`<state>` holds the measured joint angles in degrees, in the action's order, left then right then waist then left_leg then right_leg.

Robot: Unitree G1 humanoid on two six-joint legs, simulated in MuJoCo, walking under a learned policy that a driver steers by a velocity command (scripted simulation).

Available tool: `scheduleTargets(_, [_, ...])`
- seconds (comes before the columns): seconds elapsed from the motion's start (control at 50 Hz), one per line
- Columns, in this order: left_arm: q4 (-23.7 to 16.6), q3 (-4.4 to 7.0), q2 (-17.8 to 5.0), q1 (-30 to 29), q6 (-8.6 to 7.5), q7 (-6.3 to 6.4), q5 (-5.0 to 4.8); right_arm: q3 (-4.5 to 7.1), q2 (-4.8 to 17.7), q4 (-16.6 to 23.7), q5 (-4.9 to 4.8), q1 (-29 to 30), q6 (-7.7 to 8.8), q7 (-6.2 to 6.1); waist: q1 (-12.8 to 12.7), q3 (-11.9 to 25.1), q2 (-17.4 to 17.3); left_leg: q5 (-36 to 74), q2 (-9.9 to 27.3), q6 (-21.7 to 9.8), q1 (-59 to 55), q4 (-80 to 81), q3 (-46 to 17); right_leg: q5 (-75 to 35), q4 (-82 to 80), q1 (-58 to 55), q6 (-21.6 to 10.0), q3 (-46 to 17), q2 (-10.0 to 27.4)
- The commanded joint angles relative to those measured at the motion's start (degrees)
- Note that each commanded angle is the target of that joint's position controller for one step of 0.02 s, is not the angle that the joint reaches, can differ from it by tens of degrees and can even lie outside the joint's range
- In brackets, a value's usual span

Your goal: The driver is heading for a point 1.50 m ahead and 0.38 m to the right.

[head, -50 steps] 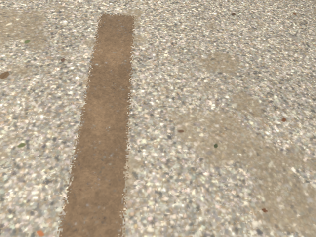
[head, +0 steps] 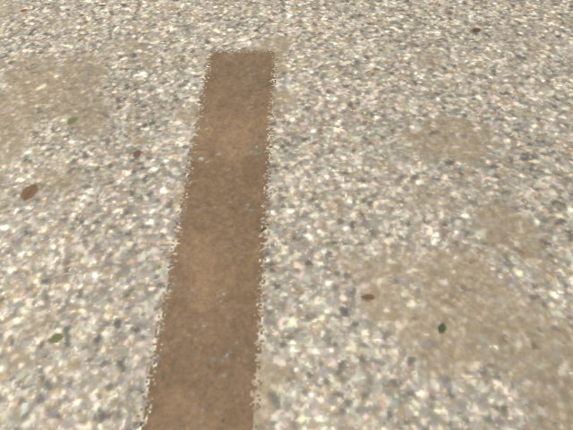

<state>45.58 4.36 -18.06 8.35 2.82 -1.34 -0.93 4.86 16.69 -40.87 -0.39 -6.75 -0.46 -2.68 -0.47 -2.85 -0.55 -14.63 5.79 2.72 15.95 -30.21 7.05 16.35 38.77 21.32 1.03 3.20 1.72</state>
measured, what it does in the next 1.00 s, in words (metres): steps on the spot, turning right: right foot, then left foot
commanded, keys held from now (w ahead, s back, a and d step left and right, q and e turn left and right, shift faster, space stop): e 0.50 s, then no key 0.42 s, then w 0.08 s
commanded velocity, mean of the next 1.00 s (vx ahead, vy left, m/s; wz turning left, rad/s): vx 0.01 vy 0.00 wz -0.40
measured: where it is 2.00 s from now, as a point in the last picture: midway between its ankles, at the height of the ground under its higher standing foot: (384, 413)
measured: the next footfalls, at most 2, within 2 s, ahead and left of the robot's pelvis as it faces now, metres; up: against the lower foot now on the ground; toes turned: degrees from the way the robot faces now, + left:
right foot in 0.02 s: +0.06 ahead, -0.10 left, +0.00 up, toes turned -4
left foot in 0.54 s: +0.12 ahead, +0.11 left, +0.00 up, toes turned -25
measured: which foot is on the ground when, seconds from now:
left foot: down 0.00-0.02, up 0.04-0.52, down 0.54-0.96, up 0.98-1.00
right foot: up 0.00-0.00, down 0.02-0.54, up 0.56-0.86, down 0.88-1.00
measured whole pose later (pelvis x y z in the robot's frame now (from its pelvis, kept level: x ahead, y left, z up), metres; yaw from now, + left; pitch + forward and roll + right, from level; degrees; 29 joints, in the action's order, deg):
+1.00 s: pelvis +0.03 -0.01 +0.00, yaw -23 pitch -1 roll +0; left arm 39.7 2.1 -14.2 11.8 2.2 0.5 0.6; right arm 1.6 15.2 -44.6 0.7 -11.2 1.0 0.0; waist 1.1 -1.4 -1.5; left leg -18.5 1.7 2.2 13.6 -31.4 -1.5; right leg 18.1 29.8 11.3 -0.3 -3.0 -1.0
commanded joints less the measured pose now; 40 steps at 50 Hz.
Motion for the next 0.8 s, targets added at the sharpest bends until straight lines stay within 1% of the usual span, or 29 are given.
scheduleTargets(0.02, [-2.45, 3.16, -9.72, 6.80, -0.26, 0.49, 0.63, 1.44, 4.96, 1.36, 0.54, -2.25, 0.34, 0.35, -0.78, 6.40, 6.22, -3.41, 4.41, -2.37, 8.32, -11.94, 1.09, -20.64, -14.66, -16.13, -6.22, -10.02, 4.30])
scheduleTargets(0.04, [-5.13, 3.95, -16.06, 6.17, -0.77, 1.25, 1.34, 0.34, 2.71, 4.28, 2.85, -0.13, 0.17, 0.42, 0.04, 5.06, 20.35, -26.90, -3.97, 2.44, 22.57, -29.05, -0.11, -38.71, -17.11, -18.94, -16.39, -31.40, 19.07])
scheduleTargets(0.06, [-5.71, 3.60, -15.28, 7.90, -2.10, 0.45, 3.54, 1.05, 5.30, 5.60, 1.37, 4.41, 0.37, -0.16, -4.38, 10.03, 14.22, -26.79, -5.48, 1.39, 23.88, -37.40, -9.35, -30.20, -20.52, -16.75, -22.51, -35.44, 21.20])
scheduleTargets(0.08, [-5.90, 3.21, -14.00, 5.82, -3.22, 0.26, 3.22, 1.61, 7.03, 5.41, 0.14, 5.27, 0.29, -0.57, -3.02, 7.65, 10.26, -21.66, -4.44, 0.13, 25.14, -39.48, -11.08, -22.98, -20.97, -15.77, -20.14, -31.31, 17.95])
scheduleTargets(0.1, [-6.17, 2.88, -12.17, 2.81, -3.59, 0.71, 1.80, 2.08, 7.66, 4.39, 0.27, 4.02, 0.12, -1.06, -1.34, 6.09, 7.72, -16.07, -3.34, -0.47, 25.97, -38.20, -11.63, -17.86, -20.52, -15.05, -16.67, -27.57, 15.02])
scheduleTargets(0.12, [-6.72, 2.05, -9.73, 0.58, -3.41, 1.23, 0.71, 2.38, 8.07, 3.27, 0.72, 3.24, -0.15, -1.50, -0.54, 5.52, 6.87, -12.49, -2.58, -0.28, 25.15, -36.83, -12.10, -16.71, -20.21, -13.98, -14.40, -25.08, 13.19])
scheduleTargets(0.14, [-7.12, 1.69, -9.05, -0.50, -3.10, 1.78, 0.42, 2.53, 8.00, 3.00, 0.98, 2.19, -0.19, -1.55, 0.35, 5.76, 7.42, -9.61, -3.03, 0.12, 22.58, -36.57, -12.01, -17.71, -20.31, -12.00, -13.63, -23.28, 11.62])
scheduleTargets(0.18, [-7.69, 1.41, -8.50, 0.30, -2.76, 2.55, 0.78, 2.38, 6.73, 2.57, 0.79, 0.59, 0.26, -1.14, 0.66, 7.76, 7.24, -5.73, -4.38, 0.77, 20.62, -35.98, -11.76, -20.29, -20.06, -13.00, -13.59, -21.68, 9.97])
scheduleTargets(0.2, [-7.87, 1.43, -8.51, 0.90, -2.71, 2.81, 0.76, 2.24, 6.23, 2.50, 0.66, 0.44, 0.47, -1.03, 0.48, 8.30, 6.78, -4.80, -4.77, 1.09, 20.66, -34.33, -11.86, -21.32, -19.77, -14.17, -13.72, -21.53, 9.65])
scheduleTargets(0.24, [-8.09, 1.65, -8.95, 1.93, -2.50, 3.21, 0.41, 1.83, 5.29, 2.86, 0.61, 1.26, 0.75, -0.90, -0.10, 8.34, 6.52, -3.92, -5.20, 1.88, 21.26, -28.90, -12.27, -21.27, -19.26, -16.35, -13.85, -22.31, 9.30])
scheduleTargets(0.28, [-8.55, 1.93, -9.50, 2.15, -2.12, 3.45, 0.27, 1.54, 4.87, 3.17, 0.59, 2.08, 0.97, -0.65, -0.59, 7.99, 7.05, -3.36, -5.55, 2.58, 20.12, -23.26, -12.69, -18.29, -19.02, -16.59, -13.83, -23.51, 8.76])
scheduleTargets(0.32, [-9.18, 2.21, -10.00, 1.80, -1.77, 3.42, 0.32, 1.38, 4.86, 3.34, 0.43, 2.58, 1.23, -0.27, -0.93, 7.17, 7.88, -3.48, -6.05, 2.91, 17.65, -18.71, -12.90, -14.96, -19.03, -14.87, -14.00, -25.05, 8.23])
scheduleTargets(0.36, [-9.75, 2.40, -10.28, 1.52, -1.48, 3.18, 0.41, 1.34, 5.12, 3.50, 0.24, 2.75, 1.62, 0.16, -1.19, 6.57, 8.45, -4.44, -6.68, 2.83, 14.84, -15.22, -13.06, -14.03, -18.69, -13.02, -14.37, -27.01, 7.95])
scheduleTargets(0.44, [-10.99, 2.61, -10.36, 0.36, -0.89, 2.63, 0.19, 1.49, 5.90, 3.70, -0.18, 1.88, 2.70, 1.13, -1.16, 7.41, 9.15, -6.35, -8.02, 1.91, 9.67, -8.81, -13.18, -20.38, -16.25, -13.13, -14.37, -31.42, 7.49])
scheduleTargets(0.48, [-11.68, 2.62, -10.17, -0.69, -0.55, 2.59, -0.22, 1.59, 6.08, 3.55, -0.34, 0.37, 3.23, 1.71, -0.27, 8.10, 9.50, -4.92, -8.47, 1.04, 6.16, -2.84, -12.95, -24.38, -14.33, -13.90, -13.52, -33.28, 6.68])
scheduleTargets(0.5, [-12.13, 2.56, -9.92, -1.76, -0.30, 2.73, -0.63, 1.73, 6.10, 3.09, -0.36, -1.35, 3.47, 2.00, 1.09, 8.36, 9.32, -0.88, -8.50, 0.36, 2.60, 3.21, -12.38, -24.25, -12.96, -13.31, -12.24, -33.24, 5.42])
scheduleTargets(0.52, [-12.59, 2.24, -9.07, -2.49, -0.10, 3.02, -0.91, 1.96, 6.59, 2.29, -0.12, -3.56, 3.65, 2.19, 2.33, 8.79, 8.68, 6.96, -6.99, -0.67, -2.60, 9.84, -12.01, -20.81, -11.12, -11.45, -10.01, -31.75, 3.74])
scheduleTargets(0.54, [-12.78, 1.50, -6.54, -0.14, -0.17, 3.17, -0.28, 2.51, 9.43, 2.52, 0.73, -4.25, 3.50, 2.04, 1.07, 10.48, 3.46, 13.61, 1.07, -3.60, -9.50, 11.07, -18.09, -9.61, -5.56, -6.44, -6.81, -27.87, 0.56])
scheduleTargets(0.56, [-12.86, 0.93, -4.26, 3.92, -0.64, 2.96, 0.33, 2.90, 13.42, 3.77, 1.85, -0.85, 2.80, 1.71, -3.35, 8.70, -11.33, 29.16, 11.40, -10.91, -12.92, 11.07, -30.18, 13.22, 4.80, 3.85, -3.10, -17.00, -9.00])
scheduleTargets(0.58, [-13.13, 2.22, -8.71, 2.66, -1.30, 2.96, 0.73, 2.52, 11.31, 3.72, 2.96, -2.58, 2.79, 1.94, -0.84, 8.10, -13.98, 32.31, 17.70, -19.40, -10.08, 11.65, -37.59, 23.93, 17.82, 8.84, -0.04, -13.35, -9.18])
scheduleTargets(0.6, [-12.07, 3.23, -11.37, 3.60, -1.43, 2.91, 0.61, 1.74, 9.08, 4.25, 2.11, -1.37, 2.93, 1.89, -1.00, 7.24, -9.10, 30.05, 16.24, -19.92, -9.36, 10.99, -34.13, 20.85, 25.43, 9.78, 1.39, -14.33, -7.18])
scheduleTargets(0.62, [-10.74, 3.42, -10.92, 3.84, -1.06, 2.97, 0.33, 1.25, 7.46, 4.31, 1.32, 0.56, 2.86, 1.83, -1.58, 6.07, -6.56, 27.34, 12.08, -17.10, -8.86, 10.02, -28.40, 17.19, 27.96, 10.14, 2.43, -14.10, -6.67])
scheduleTargets(0.64, [-10.02, 3.19, -9.50, 3.90, -0.52, 3.22, 0.32, 0.93, 6.79, 4.37, 0.65, 1.33, 2.77, 1.82, -1.47, 5.45, -5.94, 25.53, 9.44, -15.11, -9.22, 9.49, -25.09, 14.65, 28.73, 10.84, 3.30, -14.11, -6.58])
scheduleTargets(0.66, [-10.01, 2.71, -7.91, 3.55, -0.17, 3.20, 0.28, 0.61, 6.54, 4.08, 0.30, 1.26, 2.66, 1.77, -1.03, 5.18, -6.24, 27.87, 8.55, -15.00, -9.23, 9.11, -23.33, 12.78, 28.87, 10.70, 4.05, -14.01, -6.63])
scheduleTargets(0.7, [-10.66, 1.70, -5.18, 2.12, -0.14, 2.95, -0.03, 0.31, 6.23, 3.32, 0.60, 0.21, 2.21, 1.69, -0.42, 5.75, -7.83, 29.70, 6.21, -14.97, -9.63, 9.17, -19.38, 10.80, 23.04, 8.08, 4.82, -11.30, -6.14])
scheduleTargets(0.74, [-11.31, 0.72, -3.23, 0.54, -0.25, 2.79, 0.23, 0.21, 6.27, 3.09, 0.80, 0.34, 1.76, 1.64, 0.33, 6.98, -9.59, 29.54, 5.53, -14.78, -10.63, 8.56, -17.72, 10.62, 12.96, 3.88, 5.12, -8.51, -3.80])
scheduleTargets(0.76, [-11.57, 0.25, -2.38, -0.21, -0.29, 2.63, 0.39, 0.32, 6.86, 3.00, 0.74, 0.38, 1.46, 1.73, 0.89, 7.27, -10.44, 29.26, 5.40, -14.76, -9.91, 8.48, -17.29, 10.93, 7.87, 0.64, 5.00, -6.89, -2.86])
scheduleTargets(0.78, [-11.68, 0.12, -2.37, -0.75, -0.34, 2.51, 0.27, 0.51, 7.70, 2.76, 0.64, -0.40, 1.17, 1.84, 1.72, 7.34, -11.18, 29.07, 5.76, -15.04, -9.68, 8.48, -17.79, 10.39, 3.78, -1.51, 4.86, -5.58, -2.63])
scheduleTargets(0.8, [-11.46, 0.32, -3.09, -0.49, -0.36, 2.44, 0.07, 0.57, 8.33, 2.43, 0.47, -1.25, 0.95, 1.96, 2.12, 7.38, -11.40, 28.49, 6.11, -15.21, -9.73, 8.15, -18.50, 8.59, -0.05, -3.31, 4.63, -4.72, -2.80])
Over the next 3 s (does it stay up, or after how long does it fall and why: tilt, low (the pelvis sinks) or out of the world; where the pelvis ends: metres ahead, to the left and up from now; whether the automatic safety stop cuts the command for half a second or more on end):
stays up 0.95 -0.39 0.01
